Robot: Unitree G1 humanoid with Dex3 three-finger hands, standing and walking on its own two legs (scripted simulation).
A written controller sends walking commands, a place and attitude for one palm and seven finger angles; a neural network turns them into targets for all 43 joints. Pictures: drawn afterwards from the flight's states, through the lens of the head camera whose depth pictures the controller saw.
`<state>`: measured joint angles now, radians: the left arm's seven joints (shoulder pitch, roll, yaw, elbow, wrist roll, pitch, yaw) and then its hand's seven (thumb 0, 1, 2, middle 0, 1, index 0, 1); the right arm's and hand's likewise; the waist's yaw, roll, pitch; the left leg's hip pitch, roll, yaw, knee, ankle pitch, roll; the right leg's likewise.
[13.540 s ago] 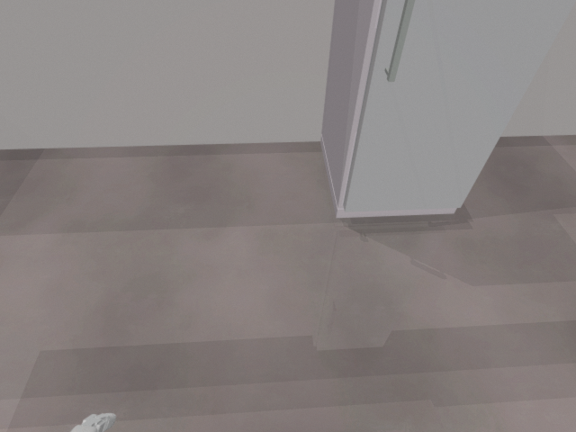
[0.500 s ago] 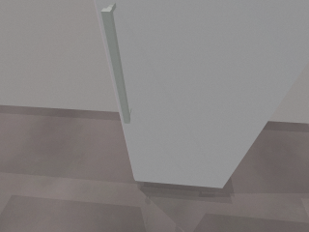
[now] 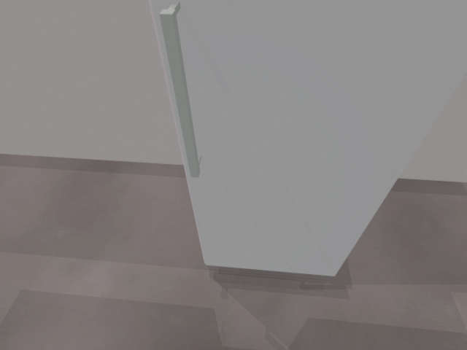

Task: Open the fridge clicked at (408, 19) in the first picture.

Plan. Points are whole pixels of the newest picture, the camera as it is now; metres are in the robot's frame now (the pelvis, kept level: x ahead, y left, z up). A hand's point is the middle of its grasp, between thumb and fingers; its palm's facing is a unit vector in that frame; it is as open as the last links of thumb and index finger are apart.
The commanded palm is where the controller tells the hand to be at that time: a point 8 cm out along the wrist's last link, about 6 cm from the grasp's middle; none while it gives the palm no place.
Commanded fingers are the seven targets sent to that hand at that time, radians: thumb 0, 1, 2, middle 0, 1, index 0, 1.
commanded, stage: come to a stop and stand still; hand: left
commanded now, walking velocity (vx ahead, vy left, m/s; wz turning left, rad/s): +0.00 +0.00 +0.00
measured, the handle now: (187, 106) +0.52 +0.12 +0.15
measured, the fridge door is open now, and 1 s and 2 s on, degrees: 0 0 0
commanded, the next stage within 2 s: look again from close up in 0.34 s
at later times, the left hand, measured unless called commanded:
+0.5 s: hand out of the picture +0.02 +0.16 -0.17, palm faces +0.03 -0.98 -0.19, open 7.3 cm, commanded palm none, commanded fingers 0.00 0.90 0.90 -0.20 -0.30 -0.20 -0.30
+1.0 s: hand out of the picture +0.05 +0.16 -0.17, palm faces +0.03 -0.98 -0.21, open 7.3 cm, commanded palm none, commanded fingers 0.00 0.90 0.90 -0.20 -0.30 -0.20 -0.30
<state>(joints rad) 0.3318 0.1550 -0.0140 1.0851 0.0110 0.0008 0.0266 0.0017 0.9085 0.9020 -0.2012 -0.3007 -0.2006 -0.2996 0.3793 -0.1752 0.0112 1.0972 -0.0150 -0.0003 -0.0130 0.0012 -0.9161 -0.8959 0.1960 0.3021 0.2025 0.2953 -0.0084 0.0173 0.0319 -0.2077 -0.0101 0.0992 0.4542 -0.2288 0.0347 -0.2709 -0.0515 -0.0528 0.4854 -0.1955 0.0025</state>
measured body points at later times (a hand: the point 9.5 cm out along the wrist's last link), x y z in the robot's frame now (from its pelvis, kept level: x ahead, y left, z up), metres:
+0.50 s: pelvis +0.02 +0.00 +0.00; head +0.03 -0.01 +0.45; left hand +0.02 +0.21 -0.16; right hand +0.02 -0.22 -0.16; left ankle +0.01 +0.10 -0.74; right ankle +0.04 -0.12 -0.74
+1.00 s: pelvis +0.04 -0.01 +0.00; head +0.05 -0.02 +0.45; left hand +0.05 +0.21 -0.15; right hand +0.04 -0.23 -0.16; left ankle +0.01 +0.10 -0.74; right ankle +0.04 -0.12 -0.74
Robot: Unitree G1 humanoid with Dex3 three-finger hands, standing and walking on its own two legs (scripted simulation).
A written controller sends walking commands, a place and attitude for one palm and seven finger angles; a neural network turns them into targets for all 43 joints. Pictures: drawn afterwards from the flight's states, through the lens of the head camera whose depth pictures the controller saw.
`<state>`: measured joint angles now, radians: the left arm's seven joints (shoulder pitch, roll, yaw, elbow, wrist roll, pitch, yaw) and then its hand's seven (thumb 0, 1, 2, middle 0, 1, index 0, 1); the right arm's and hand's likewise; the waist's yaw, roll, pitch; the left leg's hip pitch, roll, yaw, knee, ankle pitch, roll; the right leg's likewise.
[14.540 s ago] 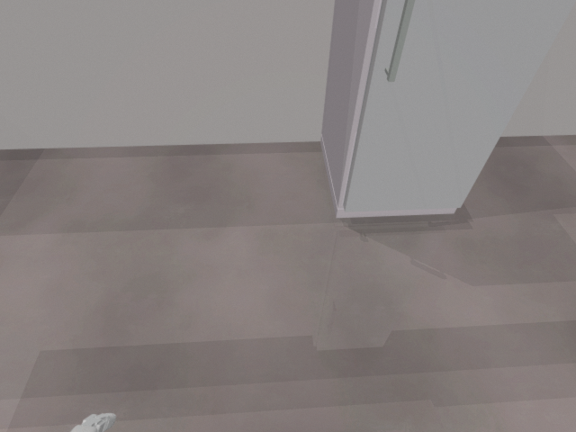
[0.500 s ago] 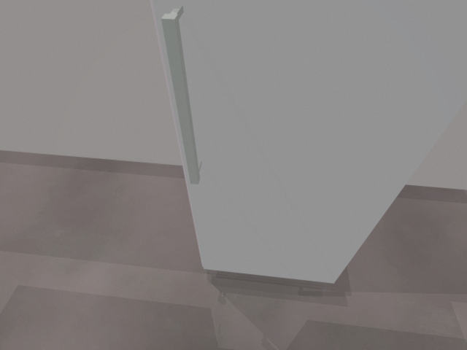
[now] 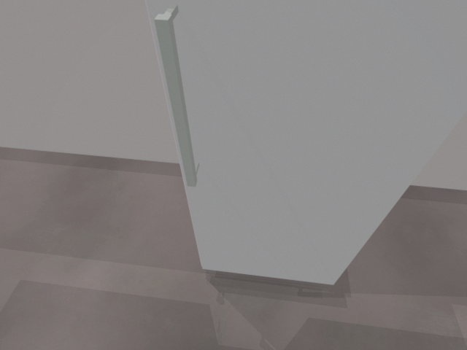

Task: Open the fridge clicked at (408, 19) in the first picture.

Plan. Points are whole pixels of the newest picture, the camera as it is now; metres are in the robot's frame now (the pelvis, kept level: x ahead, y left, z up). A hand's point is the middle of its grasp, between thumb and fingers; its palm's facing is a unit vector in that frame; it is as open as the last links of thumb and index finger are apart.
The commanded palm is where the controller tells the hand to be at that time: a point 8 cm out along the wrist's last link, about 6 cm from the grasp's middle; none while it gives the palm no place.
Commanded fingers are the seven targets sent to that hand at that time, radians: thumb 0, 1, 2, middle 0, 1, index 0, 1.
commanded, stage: look again from close up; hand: left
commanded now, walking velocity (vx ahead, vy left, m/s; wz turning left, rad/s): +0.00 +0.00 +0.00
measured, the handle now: (184, 114) +0.49 +0.13 +0.15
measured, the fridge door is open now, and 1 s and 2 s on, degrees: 0 0 0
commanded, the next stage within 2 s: raise the hand to about handle height in 0.12 s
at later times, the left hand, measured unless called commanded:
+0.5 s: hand (133, 297) +0.20 +0.18 +0.01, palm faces +0.02 -1.00 -0.03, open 7.8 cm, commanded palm +0.12 +0.24 -0.03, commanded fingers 0.00 0.55 0.75 -0.23 -0.53 -0.23 -0.53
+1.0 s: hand (92, 297) +0.19 +0.23 +0.03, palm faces -0.03 -1.00 -0.06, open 10.7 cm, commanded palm +0.15 +0.28 +0.04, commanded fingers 0.00 -0.03 0.50 -0.27 -0.90 -0.27 -0.90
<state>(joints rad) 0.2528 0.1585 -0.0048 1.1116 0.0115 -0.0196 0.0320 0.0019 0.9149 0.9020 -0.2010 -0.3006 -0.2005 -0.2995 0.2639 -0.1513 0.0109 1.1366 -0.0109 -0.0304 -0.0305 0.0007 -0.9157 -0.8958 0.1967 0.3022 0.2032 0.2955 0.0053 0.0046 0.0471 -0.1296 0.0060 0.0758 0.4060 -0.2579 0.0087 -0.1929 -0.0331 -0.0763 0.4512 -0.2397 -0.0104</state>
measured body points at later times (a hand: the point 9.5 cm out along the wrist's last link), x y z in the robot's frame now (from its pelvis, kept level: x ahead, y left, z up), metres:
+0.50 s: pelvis -0.02 +0.00 -0.03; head -0.01 -0.01 +0.41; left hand +0.19 +0.23 +0.01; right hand +0.16 -0.27 -0.09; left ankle -0.02 +0.11 -0.74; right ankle +0.00 -0.11 -0.74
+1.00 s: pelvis -0.03 +0.02 -0.04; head +0.00 +0.02 +0.41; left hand +0.18 +0.29 +0.04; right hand +0.14 -0.19 -0.12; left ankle -0.02 +0.11 -0.74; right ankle +0.00 -0.11 -0.74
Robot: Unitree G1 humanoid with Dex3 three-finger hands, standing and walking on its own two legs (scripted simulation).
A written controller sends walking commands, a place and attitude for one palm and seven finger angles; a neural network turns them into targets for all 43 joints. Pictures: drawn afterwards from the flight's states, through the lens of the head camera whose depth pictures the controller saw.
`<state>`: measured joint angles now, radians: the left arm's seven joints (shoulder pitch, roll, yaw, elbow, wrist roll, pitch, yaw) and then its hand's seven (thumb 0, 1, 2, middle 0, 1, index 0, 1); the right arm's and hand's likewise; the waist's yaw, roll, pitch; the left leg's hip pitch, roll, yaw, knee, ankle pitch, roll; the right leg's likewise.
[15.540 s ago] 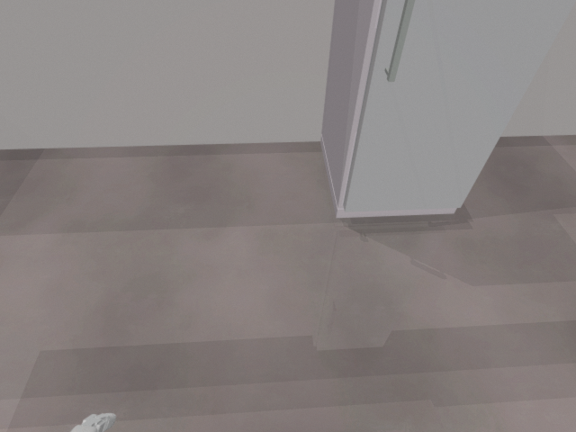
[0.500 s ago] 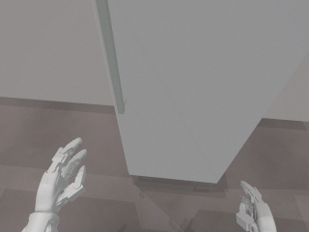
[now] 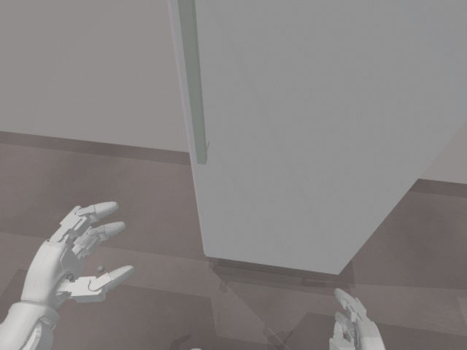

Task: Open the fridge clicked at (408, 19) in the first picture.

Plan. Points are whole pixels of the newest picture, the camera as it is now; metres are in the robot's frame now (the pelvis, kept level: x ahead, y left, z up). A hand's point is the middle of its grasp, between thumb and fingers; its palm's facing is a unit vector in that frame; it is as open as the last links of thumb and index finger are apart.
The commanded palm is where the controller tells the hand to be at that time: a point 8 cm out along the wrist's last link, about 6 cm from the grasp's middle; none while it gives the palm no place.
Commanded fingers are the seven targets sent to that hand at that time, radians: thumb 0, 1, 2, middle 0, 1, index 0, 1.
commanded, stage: raise the hand to about handle height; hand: left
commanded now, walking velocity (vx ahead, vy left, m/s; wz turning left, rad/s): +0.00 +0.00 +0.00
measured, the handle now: (198, 84) +0.52 +0.10 +0.19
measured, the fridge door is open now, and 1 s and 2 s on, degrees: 0 0 0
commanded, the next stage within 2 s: move the hooked fingers beside the handle in 1.32 s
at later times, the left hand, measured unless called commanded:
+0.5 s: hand (52, 216) +0.26 +0.26 +0.15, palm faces +0.00 -1.00 -0.07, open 13.5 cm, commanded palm +0.23 +0.31 +0.16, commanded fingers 0.00 -0.50 0.30 -0.30 -1.20 -0.30 -1.20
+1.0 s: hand (40, 165) +0.30 +0.27 +0.20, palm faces -0.01 -1.00 -0.09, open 14.0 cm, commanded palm +0.26 +0.31 +0.21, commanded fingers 0.00 -0.50 0.30 -0.30 -1.20 -0.30 -1.20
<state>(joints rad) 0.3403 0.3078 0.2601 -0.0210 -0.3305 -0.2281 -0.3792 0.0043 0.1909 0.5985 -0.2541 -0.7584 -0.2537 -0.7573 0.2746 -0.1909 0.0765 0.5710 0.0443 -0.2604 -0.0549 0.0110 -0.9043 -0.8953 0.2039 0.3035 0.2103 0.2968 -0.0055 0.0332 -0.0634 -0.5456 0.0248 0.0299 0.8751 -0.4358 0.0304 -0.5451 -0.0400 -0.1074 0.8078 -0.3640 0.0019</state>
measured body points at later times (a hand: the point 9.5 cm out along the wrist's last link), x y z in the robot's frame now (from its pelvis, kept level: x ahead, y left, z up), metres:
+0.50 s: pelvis +0.01 +0.01 +0.03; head +0.01 +0.01 +0.48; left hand +0.25 +0.32 +0.15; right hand +0.21 -0.22 -0.02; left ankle +0.01 +0.10 -0.70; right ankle +0.03 -0.13 -0.70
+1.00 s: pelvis +0.02 -0.01 +0.04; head +0.01 -0.03 +0.49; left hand +0.29 +0.32 +0.21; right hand +0.20 -0.24 -0.03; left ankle +0.01 +0.10 -0.70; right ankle +0.03 -0.13 -0.70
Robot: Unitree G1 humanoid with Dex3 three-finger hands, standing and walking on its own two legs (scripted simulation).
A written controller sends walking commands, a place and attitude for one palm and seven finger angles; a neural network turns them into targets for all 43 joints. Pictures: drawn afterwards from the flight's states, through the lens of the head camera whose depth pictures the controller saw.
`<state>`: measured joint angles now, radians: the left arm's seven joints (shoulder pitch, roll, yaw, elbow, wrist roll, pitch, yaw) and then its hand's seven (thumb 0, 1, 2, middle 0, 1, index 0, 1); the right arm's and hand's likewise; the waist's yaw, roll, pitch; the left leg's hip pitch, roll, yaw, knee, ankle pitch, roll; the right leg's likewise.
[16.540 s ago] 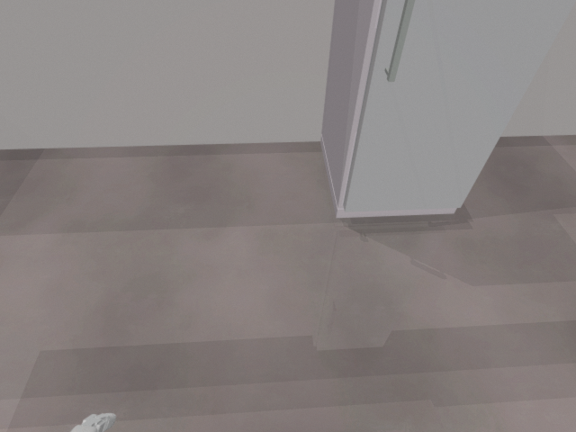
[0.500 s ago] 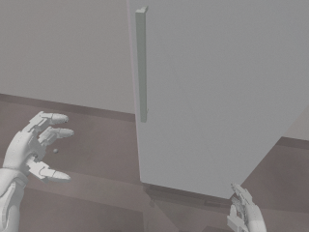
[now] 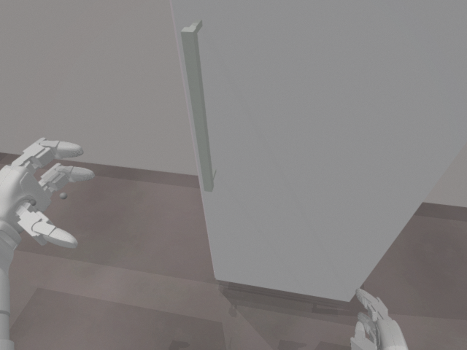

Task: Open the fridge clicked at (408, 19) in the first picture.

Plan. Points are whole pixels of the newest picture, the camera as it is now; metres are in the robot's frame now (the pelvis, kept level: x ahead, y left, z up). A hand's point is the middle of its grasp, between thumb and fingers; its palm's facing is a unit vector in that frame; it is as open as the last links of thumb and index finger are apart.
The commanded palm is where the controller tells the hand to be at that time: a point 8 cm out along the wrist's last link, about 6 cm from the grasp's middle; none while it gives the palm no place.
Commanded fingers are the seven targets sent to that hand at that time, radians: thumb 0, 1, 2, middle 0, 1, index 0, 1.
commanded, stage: raise the hand to about handle height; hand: left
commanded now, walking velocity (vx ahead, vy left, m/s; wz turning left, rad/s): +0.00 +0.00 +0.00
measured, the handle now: (204, 121) +0.50 +0.11 +0.15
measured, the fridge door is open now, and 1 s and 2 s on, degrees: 0 0 0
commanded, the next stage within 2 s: move the hooked fingers beside the handle in 0.32 s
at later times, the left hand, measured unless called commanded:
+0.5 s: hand (70, 202) +0.27 +0.27 +0.16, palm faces +0.01 -1.00 -0.07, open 14.0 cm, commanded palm +0.25 +0.31 +0.17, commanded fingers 0.00 -0.50 0.30 -0.30 -1.20 -0.30 -1.20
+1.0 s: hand (112, 176) +0.33 +0.23 +0.16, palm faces -0.04 -1.00 -0.04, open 14.0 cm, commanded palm +0.30 +0.27 +0.16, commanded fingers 0.00 -0.50 0.30 -0.30 -1.20 -0.30 -1.20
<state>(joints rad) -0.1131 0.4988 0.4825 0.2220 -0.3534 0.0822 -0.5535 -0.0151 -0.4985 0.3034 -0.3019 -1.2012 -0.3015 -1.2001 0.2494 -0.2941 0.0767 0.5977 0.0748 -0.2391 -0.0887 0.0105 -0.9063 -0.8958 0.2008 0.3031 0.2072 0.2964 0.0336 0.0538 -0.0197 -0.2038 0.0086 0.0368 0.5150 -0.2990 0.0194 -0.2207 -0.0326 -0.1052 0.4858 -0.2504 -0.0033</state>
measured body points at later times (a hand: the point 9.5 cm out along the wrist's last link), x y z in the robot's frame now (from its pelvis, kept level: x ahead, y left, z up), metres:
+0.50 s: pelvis +0.00 -0.01 +0.00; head -0.02 -0.03 +0.45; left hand +0.27 +0.32 +0.17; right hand +0.18 -0.24 -0.07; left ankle -0.01 +0.10 -0.74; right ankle +0.01 -0.12 -0.74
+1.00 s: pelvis +0.00 +0.00 +0.00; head -0.01 -0.02 +0.45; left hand +0.32 +0.28 +0.16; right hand +0.16 -0.24 -0.08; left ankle -0.01 +0.10 -0.74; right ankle +0.01 -0.12 -0.74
